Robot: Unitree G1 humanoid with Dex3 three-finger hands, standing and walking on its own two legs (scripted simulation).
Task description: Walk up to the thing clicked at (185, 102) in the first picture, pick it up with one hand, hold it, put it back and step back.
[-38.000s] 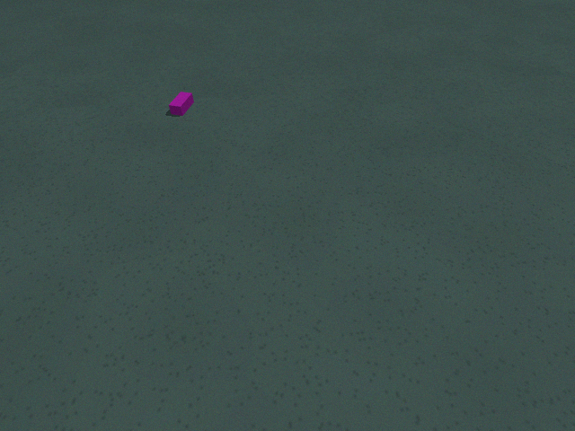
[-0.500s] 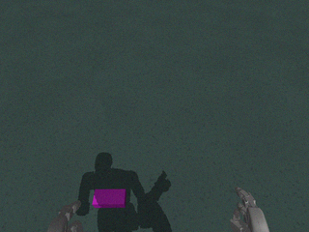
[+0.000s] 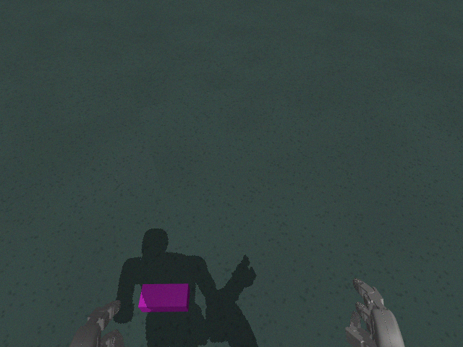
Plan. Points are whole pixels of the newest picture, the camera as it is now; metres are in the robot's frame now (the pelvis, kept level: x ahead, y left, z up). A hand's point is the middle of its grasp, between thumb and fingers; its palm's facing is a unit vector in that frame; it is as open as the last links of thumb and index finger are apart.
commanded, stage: stand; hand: left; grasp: from above
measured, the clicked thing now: (165, 297) +0.45 +0.25 -0.68
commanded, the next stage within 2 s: none
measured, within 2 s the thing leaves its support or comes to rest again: neither
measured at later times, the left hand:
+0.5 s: hand out of the picture +0.08 +0.24 -0.10, palm faces +0.04 -0.94 -0.33, open 7.4 cm
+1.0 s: hand out of the picture +0.02 +0.25 -0.10, palm faces +0.04 -0.94 -0.34, open 7.4 cm
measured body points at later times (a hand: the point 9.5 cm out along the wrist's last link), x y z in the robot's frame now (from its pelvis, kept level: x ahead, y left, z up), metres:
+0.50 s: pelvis -0.01 +0.01 +0.05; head +0.00 +0.01 +0.50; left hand +0.08 +0.29 -0.08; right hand +0.09 -0.27 -0.08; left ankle +0.00 +0.11 -0.68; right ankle -0.01 -0.13 -0.68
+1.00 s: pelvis -0.02 +0.01 +0.07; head -0.02 +0.01 +0.51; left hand +0.02 +0.30 -0.07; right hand +0.05 -0.27 -0.08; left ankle +0.00 +0.11 -0.68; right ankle -0.01 -0.13 -0.68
